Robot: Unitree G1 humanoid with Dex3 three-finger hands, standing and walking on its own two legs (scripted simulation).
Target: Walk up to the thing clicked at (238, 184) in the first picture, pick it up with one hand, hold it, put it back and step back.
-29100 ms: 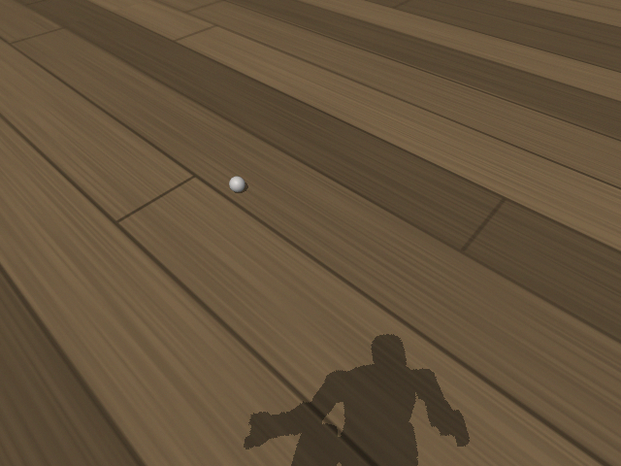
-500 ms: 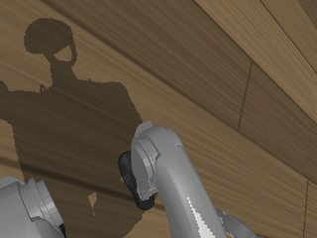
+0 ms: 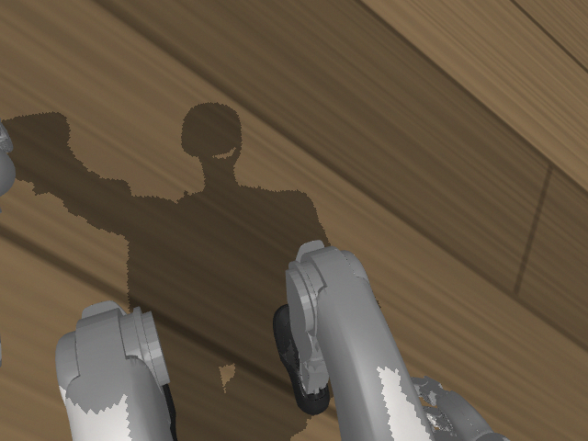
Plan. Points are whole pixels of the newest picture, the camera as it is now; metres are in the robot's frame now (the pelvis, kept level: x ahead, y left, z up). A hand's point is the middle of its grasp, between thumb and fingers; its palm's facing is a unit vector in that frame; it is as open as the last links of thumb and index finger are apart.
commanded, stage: settle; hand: left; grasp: from above
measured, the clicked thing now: out of the picture +0.50 +0.30 -0.19
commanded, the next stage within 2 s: lift in 0.12 s
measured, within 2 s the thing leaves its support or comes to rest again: neither
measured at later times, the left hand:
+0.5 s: hand out of the picture +0.49 +0.30 -0.12, palm faces -0.48 -0.10 -0.87, open 9.6 cm
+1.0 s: hand out of the picture +0.41 +0.30 +0.04, palm faces -0.43 -0.11 -0.90, open 9.7 cm
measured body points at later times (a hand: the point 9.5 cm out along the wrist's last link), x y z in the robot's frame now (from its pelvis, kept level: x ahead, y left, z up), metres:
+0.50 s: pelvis +0.00 +0.00 +0.03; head +0.24 +0.07 +0.40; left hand +0.51 +0.30 -0.07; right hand +0.04 -0.28 -0.06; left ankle +0.07 +0.12 -0.30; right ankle +0.12 -0.14 -0.30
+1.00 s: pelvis +0.00 +0.00 +0.14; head +0.19 +0.05 +0.55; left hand +0.43 +0.31 +0.09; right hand +0.14 -0.27 +0.02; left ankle +0.07 +0.12 -0.30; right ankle +0.12 -0.14 -0.30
